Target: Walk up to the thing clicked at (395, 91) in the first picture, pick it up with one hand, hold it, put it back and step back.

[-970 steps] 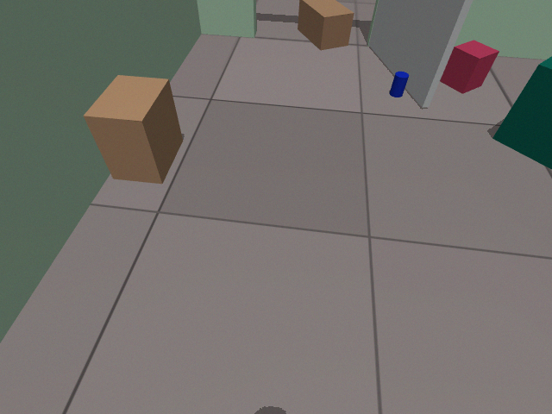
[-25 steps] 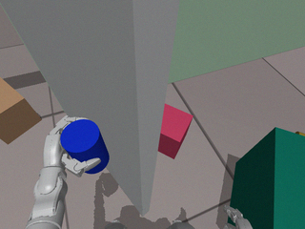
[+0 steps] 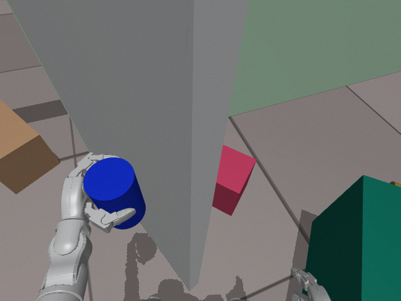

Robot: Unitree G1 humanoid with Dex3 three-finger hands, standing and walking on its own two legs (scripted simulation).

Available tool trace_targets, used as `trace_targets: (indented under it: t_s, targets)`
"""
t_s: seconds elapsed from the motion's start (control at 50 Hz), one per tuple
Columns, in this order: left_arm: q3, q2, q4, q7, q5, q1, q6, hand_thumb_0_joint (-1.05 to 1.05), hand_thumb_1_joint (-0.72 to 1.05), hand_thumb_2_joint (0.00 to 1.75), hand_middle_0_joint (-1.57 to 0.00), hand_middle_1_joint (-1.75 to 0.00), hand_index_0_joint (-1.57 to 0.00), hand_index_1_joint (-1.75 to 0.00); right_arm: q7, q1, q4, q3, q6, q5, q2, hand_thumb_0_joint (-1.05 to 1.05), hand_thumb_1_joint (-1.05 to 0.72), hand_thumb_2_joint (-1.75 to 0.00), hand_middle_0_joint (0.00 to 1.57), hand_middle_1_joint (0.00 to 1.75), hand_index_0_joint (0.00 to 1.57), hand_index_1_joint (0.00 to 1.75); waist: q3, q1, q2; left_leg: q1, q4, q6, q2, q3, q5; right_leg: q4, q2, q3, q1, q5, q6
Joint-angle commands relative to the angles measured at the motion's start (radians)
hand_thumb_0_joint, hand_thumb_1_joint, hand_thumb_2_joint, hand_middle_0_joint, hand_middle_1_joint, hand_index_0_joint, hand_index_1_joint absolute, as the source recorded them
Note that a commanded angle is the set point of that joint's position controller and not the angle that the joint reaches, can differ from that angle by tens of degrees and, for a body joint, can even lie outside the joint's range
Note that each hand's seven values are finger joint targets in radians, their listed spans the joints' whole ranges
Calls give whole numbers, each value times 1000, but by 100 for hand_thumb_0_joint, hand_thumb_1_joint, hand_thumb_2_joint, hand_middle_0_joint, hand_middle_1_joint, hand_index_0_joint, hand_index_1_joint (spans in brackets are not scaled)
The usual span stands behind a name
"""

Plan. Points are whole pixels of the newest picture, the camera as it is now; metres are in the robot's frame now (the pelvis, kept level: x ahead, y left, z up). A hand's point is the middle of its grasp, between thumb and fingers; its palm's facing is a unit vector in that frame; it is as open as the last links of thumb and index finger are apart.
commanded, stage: hold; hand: left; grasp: from the side
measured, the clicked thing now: (118, 195) +0.32 +0.16 +0.02
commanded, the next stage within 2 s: none
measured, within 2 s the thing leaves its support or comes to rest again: neither
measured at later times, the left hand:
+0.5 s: hand (110, 196) +0.31 +0.17 +0.04, palm faces +0.09 -1.00 -0.04, open 11.8 cm
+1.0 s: hand (110, 197) +0.31 +0.17 +0.04, palm faces +0.10 -0.99 -0.03, open 11.8 cm
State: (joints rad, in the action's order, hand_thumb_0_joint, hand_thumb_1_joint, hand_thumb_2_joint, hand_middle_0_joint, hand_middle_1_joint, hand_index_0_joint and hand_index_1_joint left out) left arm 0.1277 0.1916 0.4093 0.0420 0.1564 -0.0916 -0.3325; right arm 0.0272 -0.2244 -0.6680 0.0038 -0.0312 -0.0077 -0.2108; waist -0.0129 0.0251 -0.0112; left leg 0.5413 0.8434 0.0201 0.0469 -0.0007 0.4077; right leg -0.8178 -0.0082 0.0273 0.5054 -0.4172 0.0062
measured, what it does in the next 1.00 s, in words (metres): stands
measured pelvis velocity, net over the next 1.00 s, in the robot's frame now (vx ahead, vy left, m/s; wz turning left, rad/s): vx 0.00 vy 0.00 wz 0.00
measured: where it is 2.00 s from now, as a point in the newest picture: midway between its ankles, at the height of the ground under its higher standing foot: outside the picture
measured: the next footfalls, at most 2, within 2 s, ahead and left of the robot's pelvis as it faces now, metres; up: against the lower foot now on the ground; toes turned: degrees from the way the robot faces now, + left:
none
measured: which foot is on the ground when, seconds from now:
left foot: down 0.00-1.00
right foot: down 0.00-1.00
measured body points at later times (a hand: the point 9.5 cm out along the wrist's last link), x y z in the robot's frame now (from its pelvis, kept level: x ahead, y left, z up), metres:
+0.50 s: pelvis +0.00 +0.00 +0.00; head +0.04 +0.00 +0.45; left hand +0.30 +0.22 +0.04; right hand +0.13 -0.24 -0.11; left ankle +0.01 +0.13 -0.70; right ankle +0.00 -0.12 -0.70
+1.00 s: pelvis +0.00 +0.00 +0.00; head +0.04 +0.00 +0.45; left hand +0.30 +0.22 +0.05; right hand +0.13 -0.24 -0.10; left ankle +0.01 +0.13 -0.70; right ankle +0.00 -0.12 -0.70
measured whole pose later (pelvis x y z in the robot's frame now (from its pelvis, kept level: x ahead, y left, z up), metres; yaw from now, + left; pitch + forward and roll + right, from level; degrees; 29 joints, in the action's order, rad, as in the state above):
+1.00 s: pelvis +0.00 +0.00 +0.00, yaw +0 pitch +5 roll -1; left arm 0.12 0.18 0.41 0.05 0.16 -0.06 -0.35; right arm 0.02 -0.21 -0.67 0.00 -0.05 -0.01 -0.21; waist 0.00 0.02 -0.01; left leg 0.51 0.81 0.02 0.04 0.00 0.39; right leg -0.79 -0.01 0.03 0.47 -0.40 0.00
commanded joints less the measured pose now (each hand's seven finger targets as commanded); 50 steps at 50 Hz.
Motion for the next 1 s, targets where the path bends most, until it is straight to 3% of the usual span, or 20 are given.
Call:
trace_targets:
  t_s: [0.0, 0.1, 0.16, 0.26, 0.28, 0.3, 0.36, 0.4, 0.42, 0.44, 0.5, 0.52, 0.54, 0.62, 0.68, 0.78, 0.8, 0.86, 0.92, 0.98]
  targets:
    - [48, 119, -299, 5, 33, -302, -102, 0, -2, 116, -121, -135, -122, -135, 10, 12, 117, 51, -44, 0, -144, 0, -92, -91, 20, 30, 20, 30, -324, 5, -24, -197, -118, -19, -29, -4, -302, 110, 24, 17, -117, 335, -10]
    - [37, 109, -330, -3, 31, -370, -103, 0, -4, 115, -120, -135, -121, -135, 8, 27, 124, 45, -46, -1, -135, 0, -92, -91, 20, 30, 20, 30, -295, 9, -14, -183, -127, -22, -32, 0, -266, 127, 17, 13, -115, 318, -7]
    - [84, 140, -285, -9, 28, -337, -108, 0, -3, 117, -121, -136, -122, -136, 6, 35, 119, 46, -47, 1, -133, 0, -92, -91, 20, 30, 20, 30, -285, -8, -17, -163, -133, -22, -35, 5, -228, 136, 15, 10, -121, 279, -7]
    - [68, 133, -294, -1, 24, -291, -121, 0, -4, 119, -122, -139, -124, -139, 4, 29, 120, 50, -46, 1, -140, 0, -92, -91, 20, 30, 20, 30, -309, -8, -41, -196, -134, -20, -35, 6, -264, 128, 16, 10, -126, 309, -10]
    - [36, 107, -321, 5, 24, -329, -126, 0, -2, 119, -121, -138, -123, -138, 3, 44, 133, 47, -49, 1, -133, 0, -92, -91, 20, 30, 20, 30, -300, 0, -42, -193, -136, -18, -34, 5, -250, 129, 17, 10, -112, 295, -12]
    - [62, 129, -326, 6, 30, -332, -130, 0, -3, 119, -121, -137, -122, -138, 4, 34, 123, 49, -48, 1, -135, 0, -92, -91, 20, 30, 20, 30, -326, -1, -33, -197, -131, -20, -34, 2, -260, 128, 17, 11, -125, 305, -9]
    - [38, 108, -338, 6, 36, -349, -130, 0, -3, 118, -121, -137, -122, -138, 1, 29, 119, 49, -55, 2, -140, 0, -92, -91, 20, 30, 20, 30, -310, 8, -40, -196, -130, -19, -30, 0, -269, 122, 20, 11, -106, 312, -11]
    - [58, 128, -299, 0, 29, -323, -130, 0, -3, 119, -121, -137, -122, -138, 3, 26, 112, 50, -55, 2, -141, 0, -93, -91, 20, 30, 20, 30, -307, 9, -31, -202, -131, -19, -30, -2, -260, 124, 20, 14, -106, 298, -9]
    - [75, 141, -335, -2, 33, -319, -134, 0, -4, 118, -120, -137, -122, -137, 3, 21, 114, 49, -54, 3, -137, 0, -93, -91, 20, 30, 20, 30, -338, -7, -33, -196, -127, -20, -32, -2, -274, 125, 17, 11, -138, 313, -8]
    - [54, 131, -376, 0, 32, -375, -139, 0, -3, 117, -121, -136, -122, -137, 2, 43, 131, 43, -58, 2, -133, 0, -92, -91, 20, 30, 20, 30, -335, 3, -43, -203, -129, -20, -34, 2, -264, 128, 15, 7, -125, 314, -8]
    - [44, 111, -331, 0, 34, -318, -128, 0, -3, 117, -119, -135, -120, -136, 7, 31, 121, 47, -56, 1, -140, 0, -92, -91, 20, 30, 20, 30, -332, 7, -24, -216, -132, -20, -31, -1, -285, 127, 17, 12, -131, 330, -7]
    - [29, 105, -346, 2, 35, -372, -128, 0, -2, 117, -119, -135, -120, -136, 7, 40, 124, 44, -60, 0, -139, 0, -92, -91, 20, 30, 20, 30, -309, 11, -32, -200, -131, -19, -32, 1, -264, 131, 17, 10, -116, 315, -9]
    - [55, 114, -293, 0, 34, -336, -125, 0, -3, 118, -120, -136, -121, -137, 8, 37, 117, 46, -60, 1, -138, 0, -92, -91, 20, 30, 20, 30, -305, 9, -5, -193, -126, -23, -32, 0, -271, 132, 16, 11, -124, 321, -5]
    - [56, 115, -279, 0, 28, -319, -122, 0, -5, 118, -120, -136, -122, -137, 5, 54, 127, 45, -60, 0, -135, 0, -92, -91, 20, 30, 20, 30, -274, -7, -21, -167, -141, -21, -37, 3, -217, 142, 14, 11, -115, 268, -9]
    - [57, 118, -295, 1, 28, -306, -124, 0, -3, 119, -122, -139, -123, -139, 3, 45, 128, 47, -59, -1, -135, 0, -92, -91, 20, 30, 20, 30, -317, -12, -21, -192, -142, -21, -36, 2, -240, 139, 13, 13, -140, 289, -9]
    - [68, 125, -298, -1, 29, -316, -127, 0, -3, 120, -121, -138, -122, -139, 1, 44, 127, 46, -55, -2, -134, 0, -92, -91, 20, 30, 20, 30, -297, -8, -22, -183, -139, -21, -36, 3, -257, 138, 14, 12, -134, 305, -7]
    - [50, 108, -290, 3, 28, -296, -127, 0, -4, 120, -122, -139, -123, -139, 0, 53, 131, 46, -55, -3, -133, 0, -92, -91, 20, 30, 20, 30, -274, -3, -20, -181, -142, -21, -36, 4, -242, 140, 14, 12, -116, 290, -7]
    - [74, 139, -341, 4, 34, -324, -139, 0, -3, 119, -121, -138, -122, -138, 1, 41, 126, 47, -58, 0, -135, 0, -92, -91, 20, 30, 20, 30, -325, -6, -53, -209, -136, -19, -34, 1, -274, 130, 15, 10, -132, 314, -8]
    - [47, 113, -330, 5, 36, -313, -131, 0, -4, 120, -120, -138, -122, -139, 4, 28, 120, 46, -55, 0, -136, 0, -92, -91, 20, 30, 20, 30, -328, 8, -20, -214, -125, -25, -33, 2, -321, 133, 16, 10, -147, 365, -3]
    - [54, 124, -323, 12, 39, -343, -135, 0, -7, 121, -121, -139, -122, -140, 6, 39, 118, 46, -58, -2, -138, 0, -92, -91, 20, 30, 20, 30, -301, 10, -20, -207, -132, -26, -34, 1, -279, 140, 12, 8, -124, 327, -4]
